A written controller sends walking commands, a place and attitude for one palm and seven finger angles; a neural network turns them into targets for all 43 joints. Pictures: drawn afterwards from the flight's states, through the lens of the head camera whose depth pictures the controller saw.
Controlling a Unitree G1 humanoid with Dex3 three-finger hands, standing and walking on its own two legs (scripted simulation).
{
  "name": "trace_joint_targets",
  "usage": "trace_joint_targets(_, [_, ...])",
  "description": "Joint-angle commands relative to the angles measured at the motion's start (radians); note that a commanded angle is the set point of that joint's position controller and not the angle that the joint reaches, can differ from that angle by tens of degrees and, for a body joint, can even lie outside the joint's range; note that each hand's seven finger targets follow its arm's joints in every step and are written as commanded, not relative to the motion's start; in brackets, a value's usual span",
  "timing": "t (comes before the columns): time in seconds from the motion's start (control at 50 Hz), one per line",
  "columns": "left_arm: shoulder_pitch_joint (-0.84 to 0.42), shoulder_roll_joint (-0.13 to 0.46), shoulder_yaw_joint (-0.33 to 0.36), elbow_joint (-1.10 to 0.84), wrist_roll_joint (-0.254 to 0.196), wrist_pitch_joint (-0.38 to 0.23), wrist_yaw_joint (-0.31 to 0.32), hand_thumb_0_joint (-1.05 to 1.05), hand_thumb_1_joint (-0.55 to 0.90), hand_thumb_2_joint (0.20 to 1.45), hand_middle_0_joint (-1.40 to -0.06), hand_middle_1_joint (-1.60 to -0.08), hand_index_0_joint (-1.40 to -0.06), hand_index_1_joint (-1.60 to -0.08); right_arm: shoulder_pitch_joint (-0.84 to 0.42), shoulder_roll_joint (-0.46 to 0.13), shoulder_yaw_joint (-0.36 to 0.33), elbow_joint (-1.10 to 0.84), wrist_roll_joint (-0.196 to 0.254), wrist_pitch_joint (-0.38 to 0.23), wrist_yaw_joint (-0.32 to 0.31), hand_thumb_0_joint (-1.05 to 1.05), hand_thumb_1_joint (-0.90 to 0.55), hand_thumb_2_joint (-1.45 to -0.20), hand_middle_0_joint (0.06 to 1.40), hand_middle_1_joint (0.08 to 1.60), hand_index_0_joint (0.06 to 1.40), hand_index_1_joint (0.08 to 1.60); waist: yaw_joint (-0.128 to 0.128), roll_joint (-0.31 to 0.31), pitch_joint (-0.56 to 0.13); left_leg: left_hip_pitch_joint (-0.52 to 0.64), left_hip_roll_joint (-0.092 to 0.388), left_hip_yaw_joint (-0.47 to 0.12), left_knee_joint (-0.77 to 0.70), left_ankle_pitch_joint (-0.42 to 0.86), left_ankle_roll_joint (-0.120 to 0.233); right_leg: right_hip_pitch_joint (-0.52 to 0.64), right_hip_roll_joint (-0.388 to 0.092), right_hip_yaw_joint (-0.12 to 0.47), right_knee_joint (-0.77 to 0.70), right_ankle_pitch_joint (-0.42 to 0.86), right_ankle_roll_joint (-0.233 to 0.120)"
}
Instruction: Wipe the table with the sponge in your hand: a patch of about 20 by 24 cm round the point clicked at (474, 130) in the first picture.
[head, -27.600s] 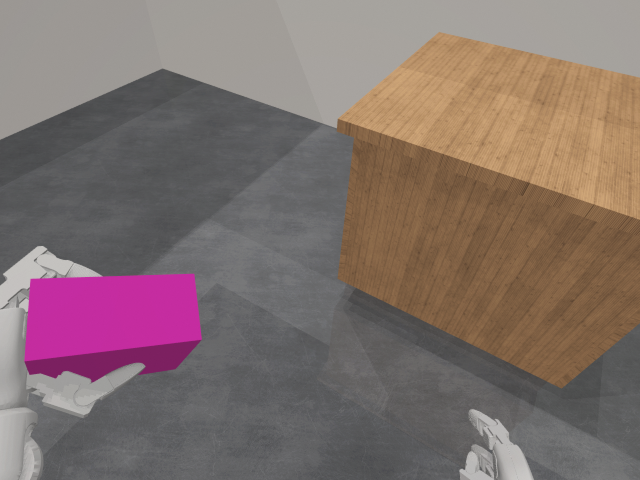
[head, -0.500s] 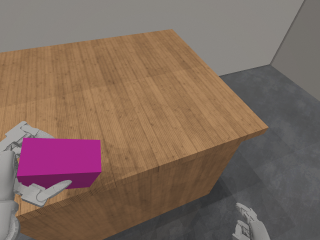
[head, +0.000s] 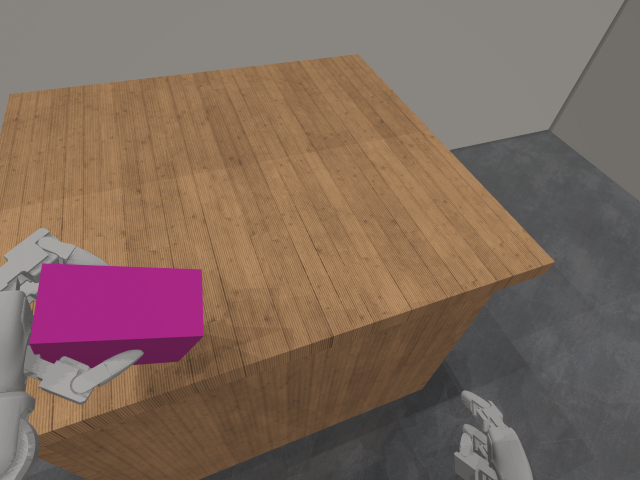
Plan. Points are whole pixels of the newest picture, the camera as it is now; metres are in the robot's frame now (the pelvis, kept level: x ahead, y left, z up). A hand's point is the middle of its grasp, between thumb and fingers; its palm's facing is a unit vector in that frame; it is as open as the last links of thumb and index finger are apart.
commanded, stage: shuffle to correct the standing spot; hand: left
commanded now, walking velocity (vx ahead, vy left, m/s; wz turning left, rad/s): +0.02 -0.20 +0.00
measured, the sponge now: (146, 320) +0.24 +0.21 +0.12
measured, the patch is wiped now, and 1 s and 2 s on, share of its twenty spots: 0.00 0.00 0.00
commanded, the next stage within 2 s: come to a stop and stand still in 0.68 s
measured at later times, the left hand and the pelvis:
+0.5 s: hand (149, 320) +0.22 +0.19 +0.16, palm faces +0.35 -0.85 -0.40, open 10.5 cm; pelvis +0.00 -0.06 +0.00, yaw +0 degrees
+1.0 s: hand (208, 320) +0.22 +0.14 +0.15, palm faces +0.36 -0.83 -0.42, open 10.5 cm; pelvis +0.01 -0.11 -0.01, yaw +0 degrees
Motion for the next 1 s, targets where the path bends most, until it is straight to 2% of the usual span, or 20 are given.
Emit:
trace_joint_targets(0.0, [-0.099, 0.158, 0.107, -0.227, -0.018, -0.076, 0.016, 0.000, 0.100, 1.300, -1.200, -1.600, -1.200, -1.600, -0.090, -0.129, -0.058, -0.157, -0.003, -0.038, -0.008, 0.000, -0.900, -0.900, 0.200, 0.300, 0.200, 0.300, -0.013, 0.125, -0.138, 0.049, 0.203, -0.187, -0.126, 0.296, -0.126, 0.026, -0.040, 0.056, 0.015, 0.079, -0.013])
trace_joint_targets(0.06, [-0.104, 0.166, 0.119, -0.221, -0.018, -0.074, 0.010, 0.000, 0.100, 1.300, -1.200, -1.600, -1.200, -1.600, -0.080, -0.131, -0.074, -0.169, -0.001, -0.031, 0.000, 0.000, -0.900, -0.900, 0.200, 0.300, 0.200, 0.300, -0.011, 0.144, -0.137, 0.058, 0.231, -0.187, -0.118, 0.311, -0.126, 0.019, -0.041, 0.053, 0.014, 0.043, -0.014])
trace_joint_targets(0.08, [-0.096, 0.175, 0.129, -0.227, -0.018, -0.070, 0.011, 0.000, 0.100, 1.300, -1.200, -1.600, -1.200, -1.600, -0.095, -0.127, -0.069, -0.169, 0.003, -0.030, 0.002, 0.000, -0.900, -0.900, 0.200, 0.300, 0.200, 0.300, -0.014, 0.147, -0.137, 0.079, 0.225, -0.185, -0.113, 0.341, -0.132, 0.001, -0.035, 0.047, 0.012, 0.045, -0.014])
trace_joint_targets(0.1, [-0.091, 0.147, 0.101, -0.223, -0.021, -0.070, 0.004, 0.000, 0.100, 1.300, -1.200, -1.600, -1.200, -1.600, -0.086, -0.127, -0.067, -0.169, -0.003, -0.025, 0.005, 0.000, -0.900, -0.900, 0.200, 0.300, 0.200, 0.300, -0.015, 0.135, -0.145, 0.081, 0.227, -0.179, -0.110, 0.353, -0.127, 0.001, -0.029, 0.037, 0.012, 0.037, -0.013])
trace_joint_targets(0.18, [-0.073, 0.174, 0.127, -0.258, -0.024, -0.066, 0.003, 0.000, 0.100, 1.300, -1.200, -1.600, -1.200, -1.600, -0.096, -0.128, -0.077, -0.186, 0.008, -0.024, 0.014, 0.000, -0.900, -0.900, 0.200, 0.300, 0.200, 0.300, -0.017, 0.134, -0.167, 0.087, 0.223, -0.166, -0.061, 0.385, -0.122, 0.025, -0.037, 0.038, -0.006, 0.096, -0.024])
trace_joint_targets(0.2, [-0.074, 0.154, 0.106, -0.251, -0.029, -0.066, -0.001, 0.000, 0.100, 1.300, -1.200, -1.600, -1.200, -1.600, -0.092, -0.131, -0.072, -0.186, 0.002, -0.020, 0.015, 0.000, -0.900, -0.900, 0.200, 0.300, 0.200, 0.300, -0.018, 0.138, -0.160, 0.058, 0.221, -0.165, -0.063, 0.348, -0.113, 0.032, -0.037, 0.039, -0.009, 0.096, -0.023])
trace_joint_targets(0.32, [-0.059, 0.184, 0.145, -0.272, -0.044, -0.061, 0.002, 0.000, 0.100, 1.300, -1.200, -1.600, -1.200, -1.600, -0.085, -0.133, -0.088, -0.195, 0.010, -0.019, 0.010, 0.000, -0.900, -0.900, 0.200, 0.300, 0.200, 0.300, -0.023, 0.120, -0.168, -0.003, 0.204, -0.159, -0.027, 0.160, -0.070, 0.048, -0.063, 0.098, -0.016, 0.123, -0.038])
trace_joint_targets(0.38, [-0.048, 0.199, 0.157, -0.288, -0.047, -0.052, 0.006, 0.000, 0.100, 1.300, -1.200, -1.600, -1.200, -1.600, -0.094, -0.131, -0.086, -0.190, 0.015, -0.019, 0.007, 0.000, -0.900, -0.900, 0.200, 0.300, 0.200, 0.300, -0.027, 0.129, -0.176, 0.014, 0.202, -0.154, -0.010, 0.155, -0.058, 0.026, -0.068, 0.113, -0.012, 0.135, -0.040])
trace_joint_targets(0.4, [-0.051, 0.176, 0.135, -0.275, -0.049, -0.053, 0.004, 0.000, 0.100, 1.300, -1.200, -1.600, -1.200, -1.600, -0.088, -0.133, -0.081, -0.187, 0.007, -0.017, 0.007, 0.000, -0.900, -0.900, 0.200, 0.300, 0.200, 0.300, -0.026, 0.112, -0.172, -0.010, 0.203, -0.151, -0.010, 0.117, -0.049, 0.025, -0.067, 0.108, -0.016, 0.110, -0.036])
trace_joint_targets(0.44, [-0.046, 0.187, 0.145, -0.264, -0.050, -0.048, 0.005, 0.000, 0.100, 1.300, -1.200, -1.600, -1.200, -1.600, -0.082, -0.136, -0.089, -0.187, 0.008, -0.017, 0.005, 0.000, -0.900, -0.900, 0.200, 0.300, 0.200, 0.300, -0.024, 0.103, -0.168, -0.022, 0.199, -0.142, 0.012, 0.075, -0.038, 0.021, -0.076, 0.133, -0.030, 0.099, -0.035])
trace_joint_targets(0.62, [-0.021, 0.193, 0.151, -0.252, -0.066, -0.013, 0.021, 0.000, 0.100, 1.300, -1.200, -1.600, -1.200, -1.600, -0.065, -0.131, -0.091, -0.177, 0.027, -0.005, 0.003, 0.000, -0.900, -0.900, 0.200, 0.300, 0.200, 0.300, -0.036, -0.022, -0.152, -0.058, 0.114, -0.053, 0.175, -0.065, -0.042, -0.036, -0.176, 0.246, -0.144, -0.031, -0.041])
trace_joint_targets(0.66, [-0.017, 0.201, 0.157, -0.262, -0.066, -0.015, 0.023, 0.000, 0.100, 1.300, -1.200, -1.600, -1.200, -1.600, -0.066, -0.129, -0.087, -0.174, 0.026, -0.005, 0.004, 0.000, -0.900, -0.900, 0.200, 0.300, 0.200, 0.300, -0.032, -0.014, -0.145, -0.055, 0.115, -0.047, 0.159, -0.057, -0.042, -0.037, -0.180, 0.245, -0.156, -0.037, -0.033])
trace_joint_targets(0.7, [-0.025, 0.201, 0.150, -0.289, -0.064, -0.022, 0.028, 0.000, 0.100, 1.300, -1.200, -1.600, -1.200, -1.600, -0.082, -0.128, -0.077, -0.166, 0.021, -0.002, 0.000, 0.000, -0.900, -0.900, 0.200, 0.300, 0.200, 0.300, -0.032, 0.052, -0.148, -0.022, 0.141, -0.058, 0.088, -0.005, -0.032, -0.030, -0.154, 0.195, -0.118, 0.000, -0.002])
trace_joint_targets(0.74, [-0.036, 0.208, 0.154, -0.294, -0.058, -0.025, 0.027, 0.000, 0.100, 1.300, -1.200, -1.600, -1.200, -1.600, -0.080, -0.136, -0.081, -0.168, 0.017, -0.002, -0.002, 0.000, -0.900, -0.900, 0.200, 0.300, 0.200, 0.300, -0.028, 0.098, -0.140, -0.008, 0.174, -0.081, 0.042, 0.038, -0.021, -0.023, -0.109, 0.166, -0.091, 0.045, 0.065])
trace_joint_targets(0.78, [-0.046, 0.218, 0.160, -0.289, -0.051, -0.022, 0.029, 0.000, 0.100, 1.300, -1.200, -1.600, -1.200, -1.600, -0.102, -0.137, -0.078, -0.166, 0.018, 0.001, -0.004, 0.000, -0.900, -0.900, 0.200, 0.300, 0.200, 0.300, -0.027, 0.142, -0.127, -0.011, 0.194, -0.101, 0.033, 0.075, -0.011, -0.010, -0.085, 0.141, -0.062, 0.113, 0.077])
trace_joint_targets(0.8, [-0.046, 0.190, 0.138, -0.271, -0.046, -0.024, 0.030, 0.000, 0.100, 1.300, -1.200, -1.600, -1.200, -1.600, -0.094, -0.138, -0.077, -0.162, 0.015, 0.003, -0.003, 0.000, -0.900, -0.900, 0.200, 0.300, 0.200, 0.300, -0.028, 0.141, -0.139, -0.031, 0.185, -0.097, 0.048, 0.084, -0.012, 0.026, -0.089, 0.143, -0.062, 0.138, 0.077])
trace_joint_targets(0.88, [0.013, 0.181, 0.139, -0.217, -0.038, -0.013, 0.039, 0.000, 0.100, 1.300, -1.200, -1.600, -1.200, -1.600, -0.091, -0.137, -0.079, -0.159, 0.026, 0.003, 0.007, 0.000, -0.900, -0.900, 0.200, 0.300, 0.200, 0.300, -0.026, 0.077, -0.157, -0.037, 0.126, -0.066, 0.095, 0.083, -0.030, 0.095, -0.133, 0.196, -0.107, 0.244, 0.085])
trace_joint_targets(0.94, [0.027, 0.184, 0.150, -0.209, -0.037, -0.017, 0.041, 0.000, 0.100, 1.300, -1.200, -1.600, -1.200, -1.600, -0.087, -0.133, -0.075, -0.164, 0.025, 0.010, 0.010, 0.000, -0.900, -0.900, 0.200, 0.300, 0.200, 0.300, -0.019, -0.020, -0.171, -0.082, 0.107, -0.058, 0.105, 0.052, -0.032, 0.156, -0.161, 0.216, -0.133, 0.295, 0.116])
trace_joint_targets(0.96, [0.027, 0.190, 0.156, -0.218, -0.037, -0.018, 0.043, 0.000, 0.100, 1.300, -1.200, -1.600, -1.200, -1.600, -0.090, -0.131, -0.074, -0.165, 0.026, 0.012, 0.010, 0.000, -0.900, -0.900, 0.200, 0.300, 0.200, 0.300, -0.018, -0.024, -0.175, -0.084, 0.107, -0.062, 0.099, 0.053, -0.031, 0.166, -0.168, 0.219, -0.132, 0.308, 0.115])
trace_joint_targets(0.98, [0.042, 0.204, 0.164, -0.218, -0.037, -0.018, 0.045, 0.000, 0.100, 1.300, -1.200, -1.600, -1.200, -1.600, -0.110, -0.130, -0.068, -0.161, 0.029, 0.015, 0.008, 0.000, -0.900, -0.900, 0.200, 0.300, 0.200, 0.300, -0.014, 0.012, -0.163, -0.065, 0.111, -0.065, 0.088, 0.065, -0.027, 0.140, -0.170, 0.216, -0.129, 0.313, 0.117])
